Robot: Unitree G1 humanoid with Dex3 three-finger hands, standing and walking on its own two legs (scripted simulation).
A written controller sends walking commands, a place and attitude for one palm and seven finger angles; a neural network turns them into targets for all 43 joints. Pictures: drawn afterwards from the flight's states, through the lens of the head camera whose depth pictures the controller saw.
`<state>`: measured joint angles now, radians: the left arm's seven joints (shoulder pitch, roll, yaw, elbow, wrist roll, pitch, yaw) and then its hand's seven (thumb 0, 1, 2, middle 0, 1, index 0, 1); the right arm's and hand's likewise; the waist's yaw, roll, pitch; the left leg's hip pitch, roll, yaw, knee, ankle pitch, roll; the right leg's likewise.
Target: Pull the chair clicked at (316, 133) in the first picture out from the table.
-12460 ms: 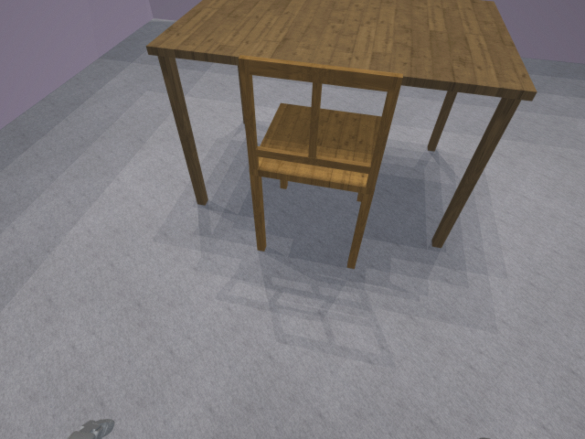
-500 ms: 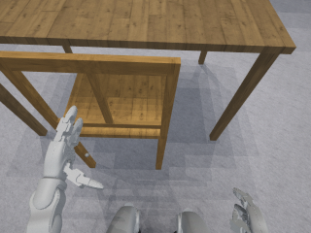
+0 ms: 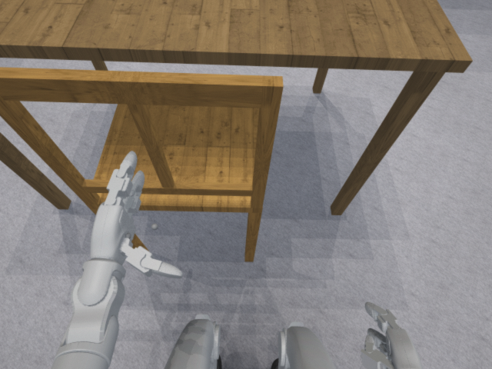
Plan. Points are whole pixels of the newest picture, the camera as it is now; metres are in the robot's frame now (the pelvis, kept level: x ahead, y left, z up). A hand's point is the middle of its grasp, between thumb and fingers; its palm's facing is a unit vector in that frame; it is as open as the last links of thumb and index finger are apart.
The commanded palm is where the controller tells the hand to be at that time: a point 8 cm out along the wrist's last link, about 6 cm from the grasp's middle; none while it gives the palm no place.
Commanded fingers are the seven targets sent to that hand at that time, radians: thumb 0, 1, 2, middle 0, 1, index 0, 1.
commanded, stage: aim the fingers beside a spindle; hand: left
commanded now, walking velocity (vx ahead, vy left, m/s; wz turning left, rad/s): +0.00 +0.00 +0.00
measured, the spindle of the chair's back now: (155, 150) +0.48 +0.18 +0.01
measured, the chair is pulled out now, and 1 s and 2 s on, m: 0.00 0.00 0.00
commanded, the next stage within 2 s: push the fingers through the gap in 0.66 s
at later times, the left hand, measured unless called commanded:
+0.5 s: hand (156, 223) +0.33 +0.16 +0.02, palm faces +0.00 -1.00 -0.05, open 16.9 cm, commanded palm +0.31 +0.21 +0.02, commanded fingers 0.00 -0.50 0.30 -0.06 -0.08 -0.06 -0.08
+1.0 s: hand (158, 214) +0.35 +0.15 +0.02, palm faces +0.00 -1.00 -0.05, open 16.9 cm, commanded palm +0.34 +0.21 +0.02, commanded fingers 0.00 -0.50 0.30 -0.06 -0.08 -0.06 -0.08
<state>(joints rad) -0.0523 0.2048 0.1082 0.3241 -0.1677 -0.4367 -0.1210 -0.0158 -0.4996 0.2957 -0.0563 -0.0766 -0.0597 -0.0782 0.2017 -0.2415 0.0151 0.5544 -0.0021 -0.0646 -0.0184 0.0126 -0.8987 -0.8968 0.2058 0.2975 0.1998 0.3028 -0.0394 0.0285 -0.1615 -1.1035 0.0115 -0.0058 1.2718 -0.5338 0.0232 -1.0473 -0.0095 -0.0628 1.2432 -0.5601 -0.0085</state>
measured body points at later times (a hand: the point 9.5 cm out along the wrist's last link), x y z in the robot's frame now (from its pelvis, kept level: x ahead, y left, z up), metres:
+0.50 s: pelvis +0.00 -0.01 +0.00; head +0.11 +0.00 +0.43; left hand +0.33 +0.21 +0.03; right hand +0.16 -0.26 -0.11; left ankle +0.04 +0.10 -0.62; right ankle +0.02 -0.12 -0.62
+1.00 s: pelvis +0.00 +0.00 +0.00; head +0.11 +0.00 +0.43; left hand +0.34 +0.21 +0.02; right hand +0.15 -0.25 -0.11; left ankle +0.04 +0.10 -0.62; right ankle +0.02 -0.12 -0.62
